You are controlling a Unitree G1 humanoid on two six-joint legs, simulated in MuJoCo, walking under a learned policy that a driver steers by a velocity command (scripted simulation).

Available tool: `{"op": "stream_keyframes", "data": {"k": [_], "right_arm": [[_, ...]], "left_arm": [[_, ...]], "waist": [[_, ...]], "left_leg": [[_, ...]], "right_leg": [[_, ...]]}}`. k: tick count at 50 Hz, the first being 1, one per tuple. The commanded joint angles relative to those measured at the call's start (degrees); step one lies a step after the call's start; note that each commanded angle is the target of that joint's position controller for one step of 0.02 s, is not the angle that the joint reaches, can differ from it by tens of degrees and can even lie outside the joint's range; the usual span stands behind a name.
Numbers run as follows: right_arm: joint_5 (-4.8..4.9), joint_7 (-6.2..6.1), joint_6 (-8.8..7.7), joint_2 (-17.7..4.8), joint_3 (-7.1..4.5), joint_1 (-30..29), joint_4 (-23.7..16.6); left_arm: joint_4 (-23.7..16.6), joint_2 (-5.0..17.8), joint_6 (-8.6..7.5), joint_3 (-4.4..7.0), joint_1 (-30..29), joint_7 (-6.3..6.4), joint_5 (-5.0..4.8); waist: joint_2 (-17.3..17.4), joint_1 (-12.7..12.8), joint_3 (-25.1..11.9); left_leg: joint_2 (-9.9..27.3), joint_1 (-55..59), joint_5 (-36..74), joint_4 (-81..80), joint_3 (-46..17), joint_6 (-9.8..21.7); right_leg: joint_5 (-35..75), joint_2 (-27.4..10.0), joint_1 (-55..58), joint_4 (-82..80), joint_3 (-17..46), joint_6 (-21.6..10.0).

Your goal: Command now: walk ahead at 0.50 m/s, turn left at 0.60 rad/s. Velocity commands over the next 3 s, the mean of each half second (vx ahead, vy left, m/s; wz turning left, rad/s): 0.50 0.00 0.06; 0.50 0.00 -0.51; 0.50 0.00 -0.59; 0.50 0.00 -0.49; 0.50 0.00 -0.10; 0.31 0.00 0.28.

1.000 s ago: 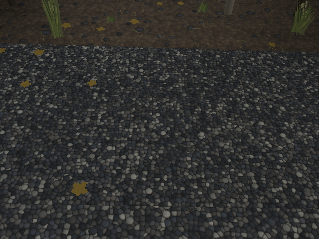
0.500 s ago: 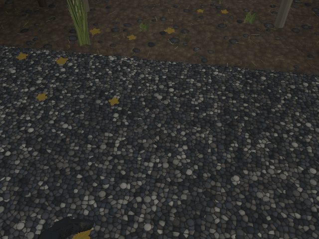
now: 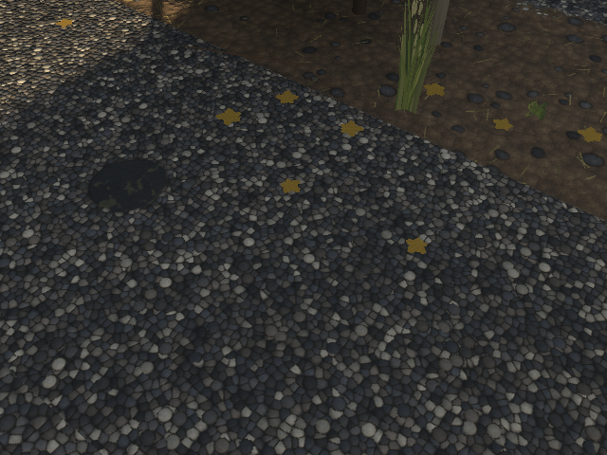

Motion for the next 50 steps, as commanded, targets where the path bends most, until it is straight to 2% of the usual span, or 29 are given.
{"op": "stream_keyframes", "data": {"k": [1, 3, 4, 5, 6, 8, 11, 12, 13, 16, 19, 21, 22, 23, 27, 29, 30, 32, 33, 34, 35, 36, 37, 38, 40, 41, 43, 46, 50], "right_arm": [[2.54, -2.44, 2.03, -4.7, -1.61, -6.4, -4.6], [2.36, -3.11, 1.9, -5.1, -2.49, 8.3, 0.3], [2.05, -4.06, 1.44, -9.3, -4.23, 19.3, 4.5], [2.55, -4.84, 1.28, -16.0, -5.68, 19.7, 5.3], [4.36, -5.27, 1.23, -17.5, -5.73, 25.1, 6.6], [2.74, -5.2, 0.87, -12.6, -4.34, 17.2, 6.6], [1.0, -4.83, -0.57, -9.5, -3.31, 12.8, 6.7], [1.43, -4.44, -1.84, -9.6, -3.06, 12.4, 6.8], [-3.24, -3.79, -5.8, 7.7, 2.94, 13.8, 7.2], [-2.55, -3.38, -6.16, -4.6, 1.02, 15.1, 7.3], [-4.01, -2.35, -5.42, -0.7, 3.49, 26.4, 10.8], [-3.6, -2.27, -5.7, -0.4, 4.48, 28.4, 11.5], [5.82, -6.03, -5.18, -11.7, -0.29, 17.3, 8.3], [5.99, -7.65, -4.89, -11.6, 0.24, 19.2, 8.3], [4.48, -8.9, -3.23, -4.5, 0.63, 27.7, 10.4], [4.84, -8.65, -2.05, -5.9, -0.3, 27.7, 9.9], [4.83, -8.15, -1.53, -7.1, -0.75, 26.9, 9.4], [4.52, -6.17, -2.49, -8.5, -1.44, 24.3, 8.7], [3.21, -4.97, -4.32, -3.5, -0.62, 27.2, 6.9], [5.32, -3.91, -6.31, -7.2, 0.02, 27.8, 3.9], [7.77, -3.82, -7.23, -8.8, -0.19, 19.7, -1.3], [7.61, -4.63, -7.22, -8.2, 0.1, 14.5, -3.7], [6.08, -6.09, -6.59, -7.6, -0.17, 11.3, -3.6], [4.79, -7.2, -5.44, -9.4, -1.12, 13.1, -3.6], [2.61, -8.11, -3.24, -8.4, -2.09, 13.9, -3.2], [1.45, -8.47, -3.25, -7.8, -2.16, 12.8, -3.9], [1.46, -8.06, -3.61, -5.4, -1.69, 7.3, -5.7], [4.09, -7.14, -2.9, -6.0, -1.63, 3.1, -7.1], [4.12, -6.0, -3.41, -9.9, -3.76, 3.1, -7.9]], "left_arm": [[-1.9, 11.8, 3.72, 3.5, 1.5, 0.66, -3.93], [-2.7, 13.8, 5.58, 4.62, -1.3, 0.75, -3.72], [-4.8, 13.9, 5.68, 5.09, -5.2, 0.72, -3.5], [-8.0, 6.2, 5.08, 3.82, -2.8, -0.35, -3.4], [-9.8, 8.3, 3.68, 3.79, -5.5, -0.65, -3.4], [-9.1, 7.0, 3.28, 3.83, -7.8, -0.9, -4.73], [-7.0, 6.6, 6.86, 4.1, -5.3, -1.01, -1.46], [-8.3, 7.6, 7.79, 4.67, -7.9, -1.03, -1.81], [-10.3, -3.3, 4.54, 0.75, -11.3, -2.94, 6.06], [-11.1, 3.2, 2.24, 2.31, -16.2, -3.74, 2.29], [-13.8, 4.9, 3.12, 1.89, -19.9, -3.13, 2.0], [-15.8, 4.5, 3.57, 1.22, -23.2, -2.95, 2.31], [-18.1, 8.9, 3.28, 3.4, -27.4, -4.03, -8.27], [-18.3, 8.6, 3.29, 3.12, -28.7, -5.05, -8.62], [-20.7, 0.7, 4.59, 1.05, -36.9, -7.83, -6.44], [-20.3, 1.4, 4.57, 1.03, -36.7, -8.3, -6.46], [-18.7, 3.1, 4.4, 1.79, -32.1, -7.83, -5.95], [-11.5, 8.9, 4.93, 5.21, -10.4, -5.69, -4.93], [-9.9, 15.2, 4.81, 6.15, -4.1, -4.67, -3.44], [-9.3, 15.5, 4.43, 5.96, 3.4, -4.27, -4.29], [-9.2, 17.0, 5.15, 6.34, 6.2, -2.85, -4.32], [-10.4, 16.3, 5.79, 6.18, -0.6, -1.52, -4.61], [-13.9, 12.8, 5.54, 5.0, -10.1, -0.6, -3.84], [-15.9, 12.4, 4.29, 4.36, -16.9, -0.81, -3.55], [-18.2, 11.0, 3.66, 3.86, -25.5, -1.22, -3.87], [-19.2, 11.6, 3.36, 4.22, -26.8, -1.14, -3.66], [-18.5, 12.8, 3.57, 5.01, -22.9, -0.03, -4.31], [-17.5, 12.0, 4.6, 5.46, -17.0, 0.69, -5.23], [-18.1, 9.8, 5.47, 5.4, -13.2, 0.77, -5.25]], "waist": [[-7.4, -2.0, 5.8], [-9.4, -8.4, -1.0], [-5.7, -14.0, -5.2], [15.5, -10.6, -9.5], [10.5, -12.6, -12.8], [1.2, -8.1, -1.5], [1.1, -5.5, 0.6], [-0.1, -4.7, 2.2], [0.4, -4.4, 5.7], [1.0, -7.8, 2.4], [1.1, -9.3, 5.7], [0.4, -9.5, 7.2], [3.2, -9.0, 6.7], [-0.1, -9.4, 4.4], [-0.6, -14.5, 6.8], [0.0, -14.5, 7.3], [-0.3, -12.0, 5.7], [-1.5, -0.4, -4.8], [-14.2, -0.7, -11.5], [-12.3, 3.9, -29.3], [-11.6, 5.6, -32.0], [-2.7, 2.2, -25.5], [3.6, -0.6, -18.0], [5.6, -5.9, -13.2], [3.5, -11.6, -1.9], [1.4, -11.5, -1.6], [-3.2, -8.7, -4.5], [-6.7, -6.0, -6.7], [-6.5, -7.3, -6.0]], "left_leg": [[-5.9, 1.0, -4.6, -4.0, 8.8, 2.6], [-10.8, 19.6, -4.5, -10.1, 10.0, 5.6], [-9.3, 34.6, 2.4, -14.8, 4.7, 8.3], [6.6, 52.9, 15.5, -17.9, -19.9, 16.1], [11.8, 50.2, 24.7, -23.3, -27.3, 19.3], [11.5, 33.4, 20.6, -26.9, -19.4, 14.7], [9.6, 22.3, 11.1, -30.1, -12.6, 12.4], [7.9, 20.6, 9.2, -31.6, -10.1, 11.0], [9.4, 17.9, -3.1, -28.9, -10.5, 9.0], [3.3, 15.4, -8.6, -24.4, -1.1, 9.3], [8.4, 18.6, -7.1, -20.6, -5.8, 11.2], [10.2, 21.4, -6.0, -19.0, -7.2, 10.9], [8.0, 14.1, -1.8, -13.1, -5.8, 7.5], [7.7, 16.0, 0.3, -9.7, -2.5, 5.8], [8.0, 19.9, -5.6, -1.8, -1.5, 3.9], [8.8, 21.3, 1.8, 2.2, -1.2, 3.6], [8.6, 20.6, 13.3, 7.8, 0.3, 3.1], [3.9, 8.6, 26.0, 35.4, 5.9, 0.5], [-2.5, -20.4, -34.8, 67.3, 6.8, -4.0], [-3.6, -26.7, -40.8, 74.1, -4.9, -5.2], [-3.9, -33.8, -35.1, 72.5, -6.6, -5.9], [-1.2, -36.2, -25.2, 62.2, -6.4, -4.8], [-0.4, -35.0, -17.7, 59.6, -6.3, -5.1], [1.2, -27.9, -12.0, 49.4, -7.8, -4.9], [3.4, -12.6, -10.7, 29.4, -7.2, -7.4], [2.1, -3.7, -7.1, 18.9, -4.5, -8.3], [-1.1, 8.6, 4.9, 3.8, -1.8, -9.0], [-2.8, 8.3, 7.9, -6.2, -4.4, -9.3], [-4.4, 15.5, -1.6, -14.2, -4.2, -6.0]], "right_leg": [[56.6, -13.7, -2.3, 11.0, -0.2, -7.3], [62.1, -12.9, -8.6, 29.3, -0.8, -6.1], [49.4, -10.7, -20.6, 46.3, -0.4, -4.0], [-9.4, 0.4, -46.9, 69.4, 2.3, -0.7], [-11.6, 0.8, -51.0, 71.6, 12.7, -1.4], [-6.4, -3.9, -45.2, 59.7, 17.5, -2.8], [-2.2, -3.7, -36.2, 53.8, 19.3, -4.3], [4.1, -3.0, -37.5, 49.8, 20.2, -4.9], [20.4, -7.3, -42.3, 44.9, 31.1, -7.8], [42.2, -0.5, -38.8, 27.4, 24.6, -6.0], [44.1, -2.2, -46.4, 24.7, 25.9, -5.3], [43.9, -3.0, -50.0, 22.5, 26.2, -5.5], [45.5, 1.6, -46.6, 22.8, 28.6, -7.5], [47.8, 2.4, -45.9, 23.0, 26.4, -7.4], [43.8, 1.2, -46.6, 16.1, 20.3, -5.9], [38.3, 1.2, -44.1, 13.2, 17.5, -6.2], [32.2, 2.5, -37.7, 11.2, 14.7, -7.2], [42.7, 5.0, -5.7, 8.2, 11.3, -12.6], [73.2, -8.7, 22.7, 28.3, 27.4, -22.0], [65.3, -17.9, 34.4, 28.8, 43.8, -32.6], [33.8, -20.1, 34.2, 16.7, 54.1, -33.6], [8.2, -18.8, 24.3, 8.6, 57.4, -28.2], [4.4, -19.5, 10.0, 4.9, 58.7, -26.5], [5.5, -18.8, -4.8, 3.0, 58.7, -25.9], [14.9, -9.7, -32.5, 1.2, 44.0, -22.0], [20.3, -4.3, -40.7, 1.5, 36.6, -20.3], [22.2, 0.4, -44.9, 2.4, 30.5, -18.2], [10.6, -2.6, -36.0, 4.1, 36.3, -17.8], [-7.3, -1.1, -33.2, 11.7, 42.5, -13.2]]}}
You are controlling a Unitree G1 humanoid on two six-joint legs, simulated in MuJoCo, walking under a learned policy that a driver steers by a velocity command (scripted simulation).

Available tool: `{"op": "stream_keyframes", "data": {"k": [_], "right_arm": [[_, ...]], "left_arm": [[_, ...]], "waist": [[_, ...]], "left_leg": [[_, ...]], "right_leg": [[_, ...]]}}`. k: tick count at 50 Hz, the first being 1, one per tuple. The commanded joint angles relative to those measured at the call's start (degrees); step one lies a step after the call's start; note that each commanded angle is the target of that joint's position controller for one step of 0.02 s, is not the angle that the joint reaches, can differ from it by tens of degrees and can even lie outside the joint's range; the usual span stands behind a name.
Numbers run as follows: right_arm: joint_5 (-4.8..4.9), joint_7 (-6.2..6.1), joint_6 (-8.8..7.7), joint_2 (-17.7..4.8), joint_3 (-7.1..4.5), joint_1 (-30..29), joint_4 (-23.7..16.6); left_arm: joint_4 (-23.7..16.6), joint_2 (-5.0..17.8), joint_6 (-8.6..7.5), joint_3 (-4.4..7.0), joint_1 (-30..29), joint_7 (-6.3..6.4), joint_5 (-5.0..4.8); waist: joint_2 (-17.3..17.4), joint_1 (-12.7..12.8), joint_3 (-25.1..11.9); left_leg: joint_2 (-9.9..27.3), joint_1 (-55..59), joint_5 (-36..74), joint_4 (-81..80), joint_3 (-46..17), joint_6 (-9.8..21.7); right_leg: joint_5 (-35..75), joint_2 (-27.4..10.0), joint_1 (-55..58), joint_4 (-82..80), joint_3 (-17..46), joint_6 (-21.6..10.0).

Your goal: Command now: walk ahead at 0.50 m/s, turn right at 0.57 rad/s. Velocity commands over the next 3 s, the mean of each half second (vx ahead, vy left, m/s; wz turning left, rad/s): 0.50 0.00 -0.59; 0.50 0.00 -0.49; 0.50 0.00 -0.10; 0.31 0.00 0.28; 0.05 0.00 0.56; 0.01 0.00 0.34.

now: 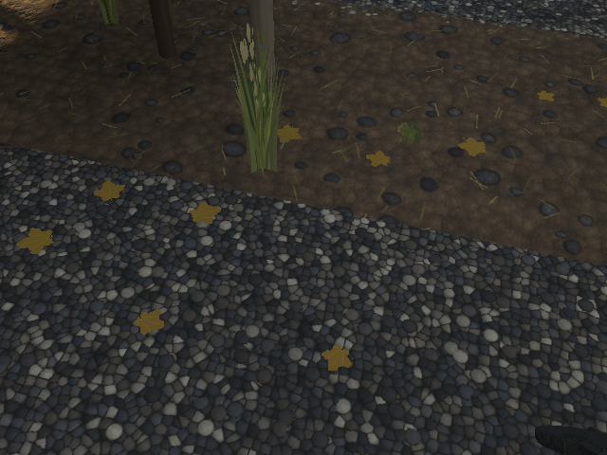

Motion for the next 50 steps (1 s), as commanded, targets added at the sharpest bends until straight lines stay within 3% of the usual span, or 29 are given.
{"op": "stream_keyframes", "data": {"k": [1, 2, 3, 4, 5, 6, 8, 9, 10, 15, 19, 23, 24, 26, 27, 28, 29, 30, 31, 32, 33, 34, 36, 38, 41, 43, 46, 50], "right_arm": [[-0.03, 0.43, -0.79, -7.2, -3.21, 10.3, -0.6], [-0.89, 0.16, -0.76, -9.6, -3.87, 18.6, 0.9], [-2.24, 1.11, -0.86, -14.6, -4.9, 22.0, 2.0], [-1.6, 1.15, -1.1, -10.8, -4.26, 18.7, 0.3], [-1.37, 1.0, -0.78, -8.9, -3.65, 15.8, -0.1], [-1.69, 1.01, -0.4, -7.4, -3.07, 12.6, -0.7], [-1.76, 0.8, -0.12, -5.5, -2.46, 8.6, -0.2], [-1.59, 0.82, -0.36, -4.8, -2.4, 9.0, 0.2], [-1.55, 0.8, -0.67, -5.3, -2.59, 9.7, 0.9], [-1.21, -0.05, -0.87, -6.3, -3.31, 13.8, 4.1], [-0.61, -0.39, -0.21, -7.7, -3.9, 15.0, 5.5], [0.19, -0.26, 0.83, -9.6, -4.66, 16.8, 6.9], [0.5, -0.11, 1.06, -10.3, -4.91, 16.5, 7.0], [1.05, -0.04, 1.38, -12.5, -5.54, 15.3, 6.9], [1.44, -0.08, 1.58, -13.3, -5.66, 14.7, 6.9], [1.78, -0.06, 1.46, -12.8, -5.33, 14.3, 6.6], [-0.69, 0.16, 0.99, -8.5, -3.81, 14.7, 5.0], [-0.87, 1.03, -1.37, -4.2, -1.78, 16.7, 1.0], [1.41, 1.99, -3.56, -9.1, -2.79, 10.5, 0.4], [1.98, 2.21, -4.04, -9.0, -2.5, 8.1, -0.2], [0.5, 1.65, -3.99, -8.5, -2.44, 7.7, 0.6], [-1.09, 1.17, -3.5, -9.2, -2.94, 7.2, 0.7], [-1.22, 1.11, -2.16, -8.6, -3.09, 8.3, -0.1], [-1.53, 1.09, -1.37, -7.3, -2.74, 6.7, -0.9], [-1.9, 1.52, -1.27, -4.2, -1.28, 0.5, -2.1], [-1.41, 2.34, -1.51, -3.2, -0.6, -3.5, -2.8], [-0.31, 3.07, -1.64, -4.9, -0.82, -7.7, -4.4], [-0.37, 3.77, -2.21, -7.1, -1.51, -7.3, -5.7]], "left_arm": [[-4.4, 2.8, -0.39, 0.5, -1.8, 0.24, -0.04], [-4.3, -2.5, -0.66, -0.79, 0.3, 0.02, 0.35], [-8.1, -0.1, -1.78, -0.6, 2.7, -0.24, -1.19], [-6.9, 5.5, -1.89, 0.76, 0.9, -0.06, -0.69], [-7.6, 6.9, -1.38, 1.33, -3.2, 0.06, -0.18], [-7.1, 6.2, -0.75, 1.36, -3.6, 0.13, 0.31], [-7.1, 5.6, -0.04, 1.83, -2.7, -0.33, 0.2], [-7.0, 4.9, 0.32, 1.83, -2.9, -0.45, 0.47], [-7.6, 4.2, 0.49, 1.8, -3.0, -0.55, 0.39], [-9.8, 3.2, 0.42, 1.76, -8.4, -0.88, 0.5], [-11.7, 1.6, 0.37, 1.21, -14.4, -2.38, 0.45], [-14.3, 1.3, 0.07, 0.88, -19.7, -4.03, -0.07], [-14.6, 1.5, -0.02, 0.99, -19.6, -4.38, -0.16], [-14.4, 3.5, -0.07, 2.08, -16.3, -4.65, 0.04], [-13.0, 5.4, -0.01, 3.24, -10.3, -4.63, 0.0], [-10.3, 8.7, 0.14, 5.11, -0.4, -4.09, 0.01], [-8.7, 13.6, 0.38, 6.4, 6.7, -2.85, -0.27], [-10.3, 18.5, -0.52, 6.21, 5.0, -2.84, -0.16], [-9.8, 13.5, -0.73, 4.69, 8.7, -2.76, 0.75], [-8.9, 9.9, -1.08, 3.61, 6.3, -2.53, 0.41], [-9.8, 8.2, -1.41, 2.87, 1.1, -2.49, 0.03], [-10.5, 6.7, -1.59, 2.29, -2.9, -2.4, 0.19], [-11.2, 7.2, -1.96, 2.17, -5.1, -1.98, 0.8], [-10.5, 7.6, -2.27, 2.17, -4.3, -1.41, 0.37], [-8.7, 8.1, -2.22, 2.21, -2.0, -0.67, 0.1], [-7.3, 7.8, -2.14, 2.06, 0.7, -0.63, -0.03], [-5.3, 8.1, -2.26, 1.94, 4.3, -0.81, -0.28], [-4.1, 9.2, -1.59, 2.31, 5.9, -0.41, 0.12]], "waist": [[-5.4, -7.6, -2.5], [4.1, -9.4, -7.8], [21.5, -6.7, -9.4], [13.0, -7.5, -5.7], [8.8, -7.7, -1.0], [5.7, -6.2, -0.3], [6.7, -3.5, 1.3], [6.0, -3.7, 1.2], [6.8, -3.4, 1.1], [3.9, -5.0, 1.5], [4.5, -6.9, 4.0], [4.2, -8.3, 6.9], [4.5, -7.7, 6.9], [6.2, -4.7, 3.9], [6.3, -1.1, 0.6], [4.7, 3.9, -4.6], [-5.2, 5.3, -9.7], [-17.8, -0.1, -17.6], [-9.9, 4.3, -17.6], [-8.9, 3.3, -11.3], [-2.7, 0.3, -6.2], [-2.2, -1.8, -3.9], [-3.4, -4.4, -2.3], [-2.2, -4.9, -0.7], [-3.3, -2.6, 0.8], [-4.9, -0.4, 1.0], [-5.8, 1.5, 3.0], [-6.9, 0.3, 3.5]], "left_leg": [[1.7, 23.3, -6.4, -4.9, 0.5, 3.6], [13.1, 35.6, -11.6, -7.2, -10.9, 7.1], [23.4, 41.4, -27.1, -17.0, -39.0, 14.3], [22.2, 38.7, -34.9, -18.6, -38.7, 14.3], [19.7, 34.4, -29.6, -18.0, -29.7, 12.6], [16.5, 29.9, -21.5, -18.2, -22.0, 11.5], [12.9, 22.8, -11.7, -20.8, -11.6, 10.5], [11.6, 21.8, -8.7, -22.3, -7.7, 10.4], [12.1, 21.9, -5.6, -22.9, -5.9, 11.2], [13.0, 28.1, 6.5, -23.4, 3.8, 11.5], [13.4, 29.5, 6.5, -23.7, 9.5, 10.9], [15.4, 33.5, 9.0, -21.9, 12.4, 10.5], [15.7, 34.2, 13.5, -20.3, 13.4, 10.3], [15.1, 34.1, 35.6, -12.5, 16.2, 9.4], [13.9, 33.7, 45.1, -4.1, 18.0, 8.7], [11.7, 27.5, 44.4, 8.6, 19.6, 6.9], [8.6, 8.1, 8.2, 28.7, 18.6, 4.3], [-3.4, -12.6, -28.8, 46.4, 8.3, 2.0], [-1.1, -19.2, -24.7, 49.3, 0.3, 3.4], [1.2, -20.7, -19.6, 46.2, 1.3, 4.6], [3.6, -16.8, -15.2, 40.4, 1.4, 4.5], [5.0, -12.1, -13.0, 35.5, 1.6, 3.8], [5.3, -7.3, -10.7, 31.8, 1.7, 2.4], [4.7, -7.2, -8.2, 25.9, 2.9, 1.0], [2.6, -4.3, 4.7, 11.1, 4.8, 0.7], [0.5, 0.1, 13.2, 3.0, 5.6, 1.4], [-0.3, -0.1, 14.2, -2.3, 4.7, 2.9], [-1.1, -0.3, 4.8, -6.2, 4.6, 6.2]], "right_leg": [[-12.2, -8.4, -12.9, 1.5, 12.1, -6.6], [-16.9, -2.3, -21.4, 22.8, 3.0, -2.7], [-18.0, -0.9, -35.7, 35.0, -0.1, -2.8], [-12.1, -4.9, -39.7, 42.9, 1.4, -2.2], [-5.8, -6.0, -41.8, 45.1, 0.1, -2.1], [-1.4, -7.8, -38.8, 44.6, -0.7, -1.6], [3.2, -10.4, -32.7, 40.1, -1.8, -0.3], [5.4, -10.2, -31.1, 40.5, -3.0, 0.1], [7.3, -10.6, -31.1, 39.6, -2.9, 0.7], [15.2, -10.6, -32.7, 27.3, -2.7, 1.8], [19.5, -10.9, -29.1, 16.2, -6.8, 1.4], [13.5, -10.8, -27.3, 9.7, -10.8, -0.8], [10.2, -10.2, -25.2, 8.5, -12.2, -1.8], [4.0, -6.4, -15.4, 6.5, -16.3, -4.3], [5.0, -3.6, -6.9, 3.3, -17.9, -6.0], [10.6, -1.5, 8.9, -1.3, -17.6, -8.3], [14.4, -13.0, 28.2, -0.8, 0.5, -12.6], [2.5, -26.5, 41.4, -11.1, 35.9, -24.7], [0.1, -25.8, 41.3, -14.6, 33.8, -22.2], [4.4, -23.7, 35.4, -13.8, 24.4, -19.3], [10.5, -20.9, 25.3, -13.9, 17.5, -17.0], [16.6, -19.0, 17.3, -14.7, 13.4, -15.8], [22.0, -17.7, 9.4, -17.1, 11.8, -16.5], [25.6, -16.2, 5.6, -17.6, 8.3, -16.0], [27.2, -12.7, 2.7, -17.3, 2.3, -12.9], [23.1, -11.8, 1.6, -17.0, 1.1, -11.3], [17.8, -14.7, 5.9, -16.2, 4.6, -11.2], [24.5, -18.5, 15.4, -11.0, 8.5, -9.6]]}}
Over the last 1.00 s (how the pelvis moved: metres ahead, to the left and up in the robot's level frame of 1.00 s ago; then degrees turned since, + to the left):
0.53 0.04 -0.15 -19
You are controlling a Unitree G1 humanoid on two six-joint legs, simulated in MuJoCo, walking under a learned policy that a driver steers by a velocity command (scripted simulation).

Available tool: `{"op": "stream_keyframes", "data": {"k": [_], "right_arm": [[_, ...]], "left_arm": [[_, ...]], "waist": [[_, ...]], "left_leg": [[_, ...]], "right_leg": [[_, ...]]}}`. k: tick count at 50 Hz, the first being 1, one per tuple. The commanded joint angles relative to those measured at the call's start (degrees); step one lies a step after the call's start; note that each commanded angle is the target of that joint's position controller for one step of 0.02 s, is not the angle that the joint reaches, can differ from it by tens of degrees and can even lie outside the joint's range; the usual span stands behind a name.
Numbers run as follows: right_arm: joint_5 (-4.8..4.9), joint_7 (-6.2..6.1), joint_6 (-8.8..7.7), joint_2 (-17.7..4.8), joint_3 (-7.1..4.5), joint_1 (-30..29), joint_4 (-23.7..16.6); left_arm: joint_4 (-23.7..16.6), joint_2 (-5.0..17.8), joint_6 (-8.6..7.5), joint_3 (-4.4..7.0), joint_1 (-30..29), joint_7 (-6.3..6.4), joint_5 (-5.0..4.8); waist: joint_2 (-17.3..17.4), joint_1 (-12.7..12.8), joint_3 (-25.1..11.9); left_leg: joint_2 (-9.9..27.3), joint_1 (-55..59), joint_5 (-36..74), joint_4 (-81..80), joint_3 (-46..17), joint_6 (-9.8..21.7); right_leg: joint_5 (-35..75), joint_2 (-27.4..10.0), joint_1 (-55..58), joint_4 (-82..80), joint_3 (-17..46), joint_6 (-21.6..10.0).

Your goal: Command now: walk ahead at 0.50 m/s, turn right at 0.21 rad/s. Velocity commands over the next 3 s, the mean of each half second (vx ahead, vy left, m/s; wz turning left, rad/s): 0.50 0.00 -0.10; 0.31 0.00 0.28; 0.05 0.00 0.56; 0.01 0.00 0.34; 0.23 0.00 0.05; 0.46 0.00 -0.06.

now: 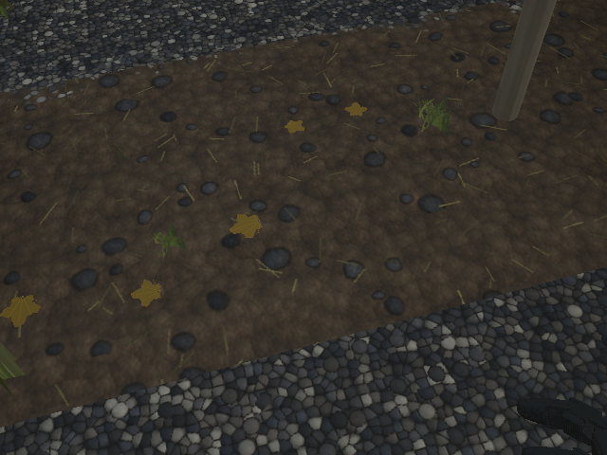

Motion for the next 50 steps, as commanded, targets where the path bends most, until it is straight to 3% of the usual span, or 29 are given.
{"op": "stream_keyframes", "data": {"k": [1, 2, 3, 4, 5, 6, 7, 8, 9, 11, 13, 18, 22, 25, 27, 28, 29, 30, 31, 32, 33, 34, 35, 36, 37, 39, 43, 46, 50], "right_arm": [[0.09, 0.15, -1.4, -7.6, -2.44, -1.3, -4.8], [-0.31, -0.06, -1.52, -9.0, -3.25, 5.0, -3.2], [-1.12, -0.37, -1.52, -11.5, -3.93, 14.4, -2.0], [-1.55, -0.33, -1.12, -15.4, -5.06, 22.3, -0.1], [0.16, 0.14, -0.74, -11.7, -4.18, 24.6, 1.3], [0.83, -0.24, -0.29, -8.7, -3.21, 20.7, 0.6], [0.28, -0.57, 0.35, -7.6, -2.57, 16.2, -0.3], [-0.28, -0.5, 0.62, -6.7, -2.06, 13.5, -0.3], [-0.74, -0.42, 0.44, -5.9, -1.6, 12.1, -0.4], [-0.52, -0.2, 0.05, -5.9, -1.49, 11.7, 0.1], [-0.25, -0.41, -0.2, -7.5, -1.87, 12.5, 1.0], [0.63, -1.15, 0.6, -9.7, -2.34, 16.3, 3.2], [1.11, -1.18, 1.36, -10.6, -2.45, 20.7, 5.4], [1.24, -1.37, 2.33, -11.3, -2.69, 22.3, 6.6], [1.36, -1.72, 2.95, -12.3, -3.01, 21.6, 6.9], [1.58, -1.9, 3.18, -12.6, -3.0, 20.3, 6.8], [1.45, -1.97, 3.2, -11.1, -2.38, 20.5, 6.6], [-0.16, -2.02, 2.85, -7.6, -0.87, 19.5, 4.6], [0.6, -1.68, 1.74, -2.7, 0.57, 26.9, 4.3], [1.67, -1.61, 1.25, -9.0, -0.97, 22.9, 5.2], [2.14, -1.59, 1.17, -10.9, -1.71, 18.3, 3.7], [1.63, -1.9, 1.55, -10.0, -1.68, 16.6, 3.6], [0.95, -2.18, 2.29, -9.5, -2.0, 16.4, 3.7], [1.02, -2.29, 3.3, -8.5, -2.13, 18.2, 4.0], [1.21, -2.43, 4.25, -7.3, -2.07, 19.6, 4.5], [0.96, -2.71, 5.49, -6.2, -2.06, 18.9, 3.2], [0.5, -1.92, 5.87, -4.8, -1.65, 14.3, 0.6], [0.43, -0.73, 5.93, -4.7, -1.66, 9.7, -1.9], [0.24, 0.65, 6.55, -6.4, -2.54, 7.2, -5.0]], "left_arm": [[-2.2, 9.3, 0.02, 2.43, 0.7, 0.47, 0.2], [-2.7, 8.6, 0.12, 2.13, -0.5, 0.37, 0.33], [-4.2, 7.0, 0.01, 1.34, -1.9, 0.24, 1.08], [-3.7, 3.5, -0.77, 0.16, 6.6, 0.18, 0.19], [-3.1, 5.1, -1.37, -0.04, 6.7, -0.08, -0.06], [-4.2, 8.6, -1.46, 0.84, 0.7, -0.26, -0.63], [-5.5, 8.6, -1.45, 0.63, -4.2, -0.26, -0.28], [-6.3, 7.9, -1.43, 0.66, -6.8, -0.24, 0.71], [-6.2, 7.3, -1.24, 0.88, -6.3, -0.19, 1.13], [-5.3, 5.3, -0.73, 0.58, -3.6, -0.16, 0.89], [-5.7, 4.6, -0.55, 0.33, -5.4, 0.09, 1.19], [-7.4, 2.9, -1.3, -0.66, -14.8, -0.36, 1.28], [-9.3, 3.1, -1.77, -0.88, -21.7, -1.38, 0.55], [-10.9, 3.8, -2.3, -0.82, -24.6, -2.36, 0.32], [-10.6, 5.2, -2.66, -0.32, -22.1, -2.67, 0.43], [-9.3, 6.5, -2.77, 0.43, -17.2, -2.52, 0.71], [-6.9, 9.4, -2.86, 1.79, -8.9, -2.0, 1.25], [-5.3, 14.2, -2.74, 3.02, 2.8, -1.23, 2.14], [-4.3, 16.1, -2.3, 3.26, 3.7, -1.45, 1.81], [-4.9, 10.7, -1.96, 1.96, 3.2, -1.22, 1.56], [-5.2, 8.9, -1.93, 1.11, -0.9, -0.95, 1.69], [-5.4, 7.6, -2.05, 0.52, -4.9, -1.1, 2.08], [-5.4, 6.1, -2.25, 0.17, -8.0, -1.42, 2.16], [-5.1, 5.4, -2.65, 0.04, -9.6, -1.5, 2.41], [-4.8, 5.3, -2.92, 0.08, -11.2, -1.4, 2.46], [-4.0, 7.0, -3.06, 0.62, -13.0, -0.7, 2.57], [-2.7, 8.3, -1.66, 1.0, -13.4, 1.15, 2.29], [-1.6, 9.6, -0.43, 1.33, -12.2, 1.76, 1.81], [-0.7, 11.3, 1.3, 2.03, -11.6, 1.84, 0.51]], "waist": [[-8.3, -3.3, -0.9], [-7.6, -6.5, -5.0], [-4.3, -10.6, -13.1], [9.7, -10.2, -22.3], [13.2, -10.7, -23.1], [6.6, -11.1, -13.3], [1.3, -9.8, -7.4], [-0.8, -8.1, -2.6], [-0.1, -6.1, -1.2], [2.4, -4.4, -1.4], [2.2, -4.4, -1.1], [1.2, -7.5, 0.0], [1.3, -10.2, 1.8], [2.1, -10.5, 2.6], [3.3, -8.3, 1.1], [3.3, -5.1, -1.7], [2.2, -1.4, -7.6], [-4.9, 3.0, -17.2], [-19.2, -0.7, -22.9], [-12.3, 2.0, -18.8], [-9.8, 1.1, -11.4], [-6.0, -1.2, -8.2], [-5.5, -3.3, -5.6], [-7.1, -5.2, -5.0], [-7.9, -6.5, -4.7], [-8.1, -7.6, -3.3], [-7.5, -6.4, -3.4], [-6.8, -4.5, -3.3], [-7.3, -4.1, -2.6]], "left_leg": [[-1.5, 6.3, -5.6, -2.8, 1.5, 3.0], [-1.9, 16.0, -3.4, -3.6, 2.1, 4.7], [5.1, 32.2, 1.8, -0.3, -4.6, 8.4], [17.6, 55.0, -6.4, -2.0, -27.5, 18.6], [21.2, 57.2, -18.4, -9.6, -41.7, 19.7], [19.5, 50.0, -25.9, -11.2, -35.9, 16.8], [17.3, 40.9, -24.4, -12.8, -28.9, 14.7], [15.1, 32.6, -19.8, -14.9, -24.3, 14.0], [13.1, 27.7, -15.6, -16.5, -21.0, 13.1], [10.8, 23.7, -10.1, -18.7, -16.3, 13.1], [10.4, 23.0, -4.6, -20.1, -12.6, 13.6], [8.2, 24.6, 0.3, -20.9, -5.3, 11.3], [9.7, 28.6, -1.3, -19.4, -5.1, 10.9], [12.1, 34.0, 1.4, -16.3, -6.5, 10.4], [12.6, 35.9, 9.2, -12.4, -6.5, 9.3], [11.2, 35.4, 18.0, -7.1, -4.7, 8.2], [8.2, 30.4, 20.6, 2.8, -2.9, 6.5], [4.2, 17.3, 3.3, 21.4, -0.4, 4.1], [-4.0, -4.5, -35.3, 38.0, -0.9, 1.2], [-1.7, -9.7, -35.8, 43.7, -6.4, 1.0], [0.0, -10.6, -31.2, 43.9, -5.7, 0.6], [2.0, -7.6, -28.0, 41.8, -4.5, -0.3], [3.2, -5.3, -26.4, 39.2, -4.1, -1.1], [4.2, -1.3, -24.9, 37.7, -4.1, -1.6], [3.8, 1.1, -23.8, 37.0, -3.3, -2.3], [3.5, 0.8, -20.1, 34.2, -2.4, -3.5], [3.8, 2.4, -8.3, 21.8, -0.1, -3.4], [3.3, 3.4, -4.9, 14.3, 1.3, -2.4], [2.3, 3.3, -12.3, 9.1, 2.9, 0.0]], "right_leg": [[36.0, -16.5, 2.2, 2.3, 9.6, -6.7], [43.7, -13.7, 1.0, 9.5, 7.3, -5.4], [37.2, -10.4, -7.1, 23.1, 4.7, -3.4], [11.8, -1.5, -28.5, 46.6, -0.5, 1.7], [-12.6, -1.0, -38.3, 53.5, 2.7, 2.1], [-8.7, -4.5, -43.4, 57.2, 2.6, 2.0], [-3.3, -7.6, -42.9, 55.1, -0.5, 1.9], [-0.1, -9.5, -41.3, 50.7, -1.9, 1.9], [2.2, -11.3, -38.0, 47.3, -2.0, 2.0], [4.0, -12.1, -34.4, 43.5, -3.3, 2.6], [7.7, -12.8, -35.7, 38.8, -4.3, 3.6], [23.0, -12.2, -34.0, 20.5, -5.9, 4.5], [25.4, -10.5, -32.8, 12.5, -7.0, 4.3], [19.8, -9.4, -33.4, 8.8, -7.5, 2.7], [15.7, -8.0, -28.4, 6.4, -8.4, 1.0], [16.3, -6.4, -20.6, 4.0, -10.0, -0.3], [18.5, -7.4, -6.3, 4.3, -8.9, -2.4], [22.6, -19.9, 12.6, 6.9, 4.4, -6.8], [12.2, -30.8, 28.1, 2.3, 27.2, -14.5], [10.9, -29.6, 23.8, -0.5, 26.8, -12.7], [21.1, -28.0, 16.0, -1.0, 17.0, -10.6], [32.6, -25.5, 8.6, -1.6, 10.2, -9.5], [39.6, -23.7, 2.8, -2.5, 5.2, -8.9], [43.0, -22.4, -1.6, -3.8, 1.5, -8.1], [45.4, -21.7, -4.9, -5.2, -1.3, -8.3], [48.9, -21.8, -8.1, -7.0, -5.8, -8.8], [45.5, -20.0, -7.7, -7.8, -13.4, -7.6], [43.2, -21.0, -4.3, -6.8, -15.1, -7.2], [41.2, -23.6, 0.3, -0.8, -14.6, -5.9]]}}
Over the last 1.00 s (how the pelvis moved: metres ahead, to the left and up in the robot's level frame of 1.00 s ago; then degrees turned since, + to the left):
0.48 -0.14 0.00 -32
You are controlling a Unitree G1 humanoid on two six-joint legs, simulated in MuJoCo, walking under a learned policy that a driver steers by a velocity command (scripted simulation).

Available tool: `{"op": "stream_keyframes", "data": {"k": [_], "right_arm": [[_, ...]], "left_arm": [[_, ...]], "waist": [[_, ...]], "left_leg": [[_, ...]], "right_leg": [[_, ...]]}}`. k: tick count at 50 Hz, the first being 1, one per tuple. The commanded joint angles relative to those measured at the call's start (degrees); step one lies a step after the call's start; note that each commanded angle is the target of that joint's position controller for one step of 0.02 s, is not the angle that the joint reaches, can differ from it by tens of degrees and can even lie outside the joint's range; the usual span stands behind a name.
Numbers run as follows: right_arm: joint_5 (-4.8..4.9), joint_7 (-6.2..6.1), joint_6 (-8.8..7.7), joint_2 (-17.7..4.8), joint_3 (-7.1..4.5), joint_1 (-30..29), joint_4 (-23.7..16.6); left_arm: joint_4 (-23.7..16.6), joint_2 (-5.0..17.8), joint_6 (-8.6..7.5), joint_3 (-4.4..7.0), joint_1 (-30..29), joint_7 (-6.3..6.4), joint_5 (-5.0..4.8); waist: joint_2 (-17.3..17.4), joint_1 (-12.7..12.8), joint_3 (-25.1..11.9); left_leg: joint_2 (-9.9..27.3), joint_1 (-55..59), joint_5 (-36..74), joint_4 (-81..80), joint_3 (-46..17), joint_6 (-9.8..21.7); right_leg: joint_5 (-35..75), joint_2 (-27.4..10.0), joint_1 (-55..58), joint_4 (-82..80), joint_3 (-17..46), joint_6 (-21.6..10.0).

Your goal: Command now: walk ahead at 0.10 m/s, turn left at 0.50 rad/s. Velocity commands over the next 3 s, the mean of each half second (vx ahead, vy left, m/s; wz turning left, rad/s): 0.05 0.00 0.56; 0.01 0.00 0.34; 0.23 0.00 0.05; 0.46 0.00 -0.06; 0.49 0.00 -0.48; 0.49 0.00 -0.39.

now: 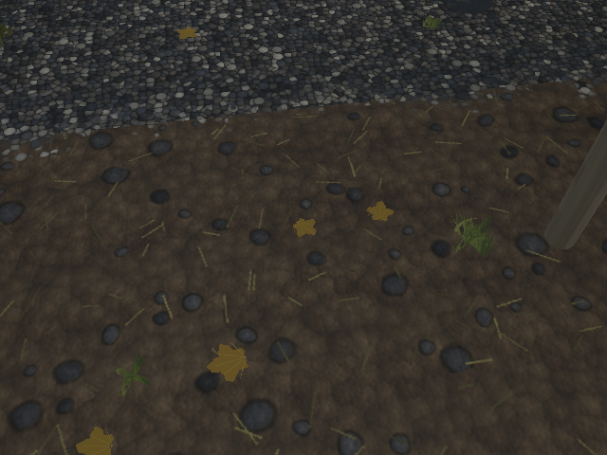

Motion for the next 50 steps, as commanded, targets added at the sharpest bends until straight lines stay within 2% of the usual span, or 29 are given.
{"op": "stream_keyframes", "data": {"k": [1, 3, 4, 5, 6, 7, 9, 10, 13, 17, 21, 24, 25, 26, 27, 28, 29, 30, 31, 34, 38, 41, 43, 44, 45, 46, 47, 48, 50], "right_arm": [[-0.05, 0.96, -0.19, -5.3, -1.83, 0.2, -5.5], [-0.24, 0.66, -0.5, -7.1, -3.02, 6.1, -4.4], [-0.48, -0.57, -0.64, -13.0, -4.88, 10.5, -4.2], [-1.55, -1.48, -0.54, -18.6, -5.61, 10.4, -5.6], [-1.71, -1.1, -0.84, -14.5, -4.42, 11.4, -6.5], [-1.29, -0.91, -1.19, -12.7, -3.88, 7.7, -7.2], [0.44, -1.59, -0.64, -9.6, -3.05, 2.5, -7.7], [0.22, -2.0, -0.22, -9.4, -2.86, 0.8, -8.1], [-0.79, -2.75, 0.28, -10.5, -3.36, 0.4, -9.0], [-0.38, -3.6, 0.81, -11.3, -3.83, 0.6, -9.3], [-0.44, -3.37, 1.52, -11.1, -3.79, 0.6, -9.8], [0.38, -3.49, 2.24, -10.8, -3.67, -0.5, -10.3], [0.65, -3.63, 2.4, -9.8, -3.42, 0.4, -10.3], [0.31, -3.54, 2.42, -6.8, -2.65, 2.2, -10.4], [0.64, -3.35, 1.59, -8.2, -3.23, 1.0, -12.7], [-0.19, -3.15, 1.12, -12.6, -4.61, 2.3, -11.2], [0.17, -2.89, 1.45, -13.6, -5.24, 4.0, -9.4], [0.16, -3.13, 2.2, -11.9, -5.02, 5.8, -7.7], [-0.12, -3.17, 2.65, -10.1, -4.46, 6.1, -7.4], [0.52, -3.02, 2.58, -6.5, -2.94, 2.5, -9.0], [-0.2, -2.47, 2.14, -3.9, -1.16, -0.8, -10.4], [0.2, -2.14, 2.06, -5.2, -1.46, 1.0, -9.4], [-0.17, -2.05, 1.95, -5.1, -1.51, 4.4, -7.5], [-0.46, -2.37, 1.98, -7.0, -1.68, 4.8, -7.9], [-1.24, -3.14, 2.25, -11.5, -2.3, 5.8, -8.7], [-2.3, -2.55, 1.73, -8.3, -1.2, 2.5, -8.2], [-2.29, -1.97, 0.91, -5.4, -0.42, -0.6, -9.1], [-2.36, -1.88, 0.34, -4.2, 0.0, -1.4, -8.2], [-1.69, -1.78, -0.29, -5.6, -0.3, -1.4, -7.4]], "left_arm": [[-3.2, 10.6, 0.61, 2.75, -2.1, 0.53, -1.19], [-2.9, 9.7, 1.08, 2.65, -1.8, 0.77, -1.66], [-3.2, 8.5, 0.81, 2.28, 0.7, 0.59, -0.17], [-5.7, 4.6, 0.28, 0.72, 2.4, -0.05, 2.36], [-5.2, 6.8, -0.01, 0.89, 0.0, -0.85, 1.33], [-5.9, 8.1, 0.27, 1.31, -2.6, -1.13, -0.54], [-5.6, 7.9, 1.23, 1.5, -4.4, -0.04, 0.39], [-5.7, 8.1, 1.76, 1.67, -4.2, 0.22, 0.53], [-5.2, 6.1, 2.18, 1.2, -2.5, 0.44, 0.25], [-5.4, 5.5, 2.23, 0.82, -3.8, 0.36, 0.23], [-5.9, 6.3, 1.55, 1.21, -4.2, -0.41, -0.18], [-5.0, 6.4, 0.65, 1.73, -0.4, -1.23, -0.35], [-4.4, 8.0, 0.59, 2.4, 1.7, -1.23, 0.04], [-4.8, 12.2, 0.9, 3.32, 3.1, -0.91, 1.23], [-5.0, 15.6, 1.14, 3.97, 1.1, -1.06, 3.22], [-7.3, 12.2, 0.75, 3.17, -2.6, -0.66, 3.3], [-8.3, 9.1, 0.75, 2.38, -6.3, -0.11, 2.36], [-9.0, 7.6, 0.86, 1.92, -8.0, 0.21, 1.4], [-8.8, 7.1, 1.0, 1.64, -7.6, 0.42, 0.56], [-7.9, 7.4, 1.77, 1.42, -3.2, 0.81, 0.81], [-7.2, 9.8, 2.3, 2.07, -1.6, 0.38, 0.37], [-6.4, 10.8, 2.48, 2.18, -0.8, -0.32, -0.61], [-5.2, 9.3, 2.27, 1.44, 0.1, -0.55, -1.58], [-4.4, 7.7, 1.61, 0.79, 2.4, -0.89, -0.75], [-5.6, 4.0, 0.68, -0.58, 3.2, -1.62, 2.09], [-6.4, 3.7, 0.53, -0.84, 0.4, -1.26, 1.54], [-5.9, 6.5, 0.84, -0.26, -1.1, -0.92, 1.25], [-5.5, 6.1, 0.91, -0.32, -1.7, -0.94, 1.27], [-4.7, 6.7, 1.5, -0.36, -1.2, -0.7, 1.68]], "waist": [[-7.3, -1.6, -5.3], [-4.8, -4.5, -8.0], [3.9, -5.5, -11.9], [16.8, -2.6, -15.7], [9.8, -6.0, -24.6], [5.7, -5.4, -20.0], [0.0, -3.1, -12.5], [1.4, -1.5, -11.2], [4.3, -0.8, -11.5], [5.6, -1.9, -11.9], [7.8, -2.8, -10.4], [8.1, -0.7, -9.8], [6.2, -0.3, -9.8], [-4.4, -1.4, -10.2], [-20.6, -2.7, -6.0], [-15.1, -2.9, -5.7], [-11.2, -4.4, -5.2], [-9.3, -4.8, -4.8], [-9.0, -4.0, -4.1], [-9.7, -1.5, -4.2], [-13.2, 0.5, -6.6], [-13.9, 0.2, -6.8], [-11.8, -1.9, -6.1], [-8.3, -1.3, -8.1], [5.7, 0.7, -12.0], [12.3, 0.2, -10.6], [8.3, -0.3, -8.0], [7.9, 0.0, -7.7], [7.1, -0.3, -5.9]], "left_leg": [[-0.8, 3.6, -4.6, -3.7, 1.5, 2.3], [-4.5, 14.2, 3.3, -13.2, 3.5, 5.2], [1.4, 26.4, 29.7, -14.4, -6.5, 8.8], [16.4, 41.1, 50.6, -13.1, -28.8, 22.0], [17.9, 42.3, 42.5, -15.7, -33.1, 25.2], [15.6, 38.5, 35.5, -16.5, -27.6, 22.6], [10.4, 28.6, 20.3, -18.7, -21.7, 16.6], [8.4, 23.4, 16.8, -20.0, -20.2, 15.6], [6.1, 19.8, 14.4, -20.9, -19.2, 15.0], [4.7, 17.7, 2.6, -21.3, -21.6, 13.8], [4.1, 17.4, -5.5, -21.4, -26.6, 12.6], [2.1, 16.1, -5.4, -18.8, -27.9, 10.4], [-0.2, 12.7, -8.6, -16.2, -26.2, 8.1], [-5.7, 4.9, -20.3, -3.9, -19.1, 4.7], [-12.9, -4.6, -28.5, 9.2, -8.0, 1.8], [-8.6, -3.8, -25.9, 20.5, -10.5, 0.0], [-8.3, -3.1, -22.0, 24.8, -9.9, -0.7], [-8.1, -3.2, -19.0, 28.1, -8.8, -1.9], [-8.0, -4.3, -16.8, 31.2, -8.6, -2.8], [-7.6, -3.9, -15.0, 26.3, -5.7, -4.2], [-4.5, 5.0, -18.5, 8.3, -2.6, -4.3], [-5.1, 13.3, -14.9, -4.8, 0.6, -3.0], [-5.8, 22.7, -1.6, -21.4, 1.1, -0.2], [-1.8, 30.6, 6.4, -21.7, -4.4, 1.5], [9.4, 37.8, 26.4, -17.6, -16.2, 5.5], [13.0, 27.9, 21.8, -18.5, -18.6, 12.9], [9.8, 25.5, 14.2, -19.7, -16.5, 12.9], [6.8, 25.1, 8.7, -19.3, -14.1, 10.1], [3.6, 22.8, 3.1, -18.7, -11.9, 6.6]], "right_leg": [[36.3, -17.7, 4.6, 3.0, 5.9, -7.7], [38.2, -13.8, 2.8, 14.9, 3.0, -4.0], [25.7, -8.8, -6.0, 28.1, 1.0, 0.5], [-21.7, 1.4, -27.5, 48.1, 2.5, 5.6], [-25.4, 1.8, -29.3, 55.2, 15.8, 5.0], [-21.7, -0.1, -31.8, 56.2, 17.1, 4.2], [-14.1, -2.5, -31.9, 48.9, 16.9, 4.1], [-11.8, -2.5, -28.3, 45.7, 16.6, 4.3], [-8.7, -0.2, -23.7, 37.2, 15.7, 5.3], [-5.0, 0.8, -20.0, 28.6, 16.7, 5.8], [-5.3, 1.6, -17.2, 21.2, 17.2, 4.8], [0.2, 2.1, -9.8, 7.6, 15.5, 2.5], [3.0, -1.1, -4.3, 2.7, 17.1, 1.0], [3.5, -13.6, 1.7, -1.2, 27.9, -3.5], [10.4, -23.2, -3.5, -5.7, 42.5, -12.6], [12.4, -24.1, -5.6, -5.1, 40.9, -14.5], [13.1, -20.3, -6.5, -3.6, 33.9, -11.6], [12.7, -16.4, -5.8, -2.6, 28.4, -9.0], [14.5, -15.4, -5.0, -2.2, 26.4, -8.9], [19.2, -13.2, -1.5, -1.8, 21.2, -10.1], [21.7, -14.3, 1.2, 0.0, 19.4, -10.7], [23.8, -14.9, -0.2, 2.0, 20.0, -10.7], [22.5, -13.2, -3.5, 4.7, 18.8, -7.5], [16.8, -11.6, -7.9, 6.7, 17.4, -3.4], [0.4, -6.6, -14.9, 15.8, 12.1, 1.4], [-11.4, -4.5, -14.0, 13.8, 12.1, 3.8], [-9.2, -4.7, -12.1, 14.2, 12.2, 4.9], [-3.0, -4.4, -10.8, 11.2, 12.2, 5.0], [7.1, -4.8, -7.5, 7.2, 13.1, 5.3]]}}
Over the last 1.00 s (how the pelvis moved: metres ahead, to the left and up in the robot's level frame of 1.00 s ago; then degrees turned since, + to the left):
0.47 -0.02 0.01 9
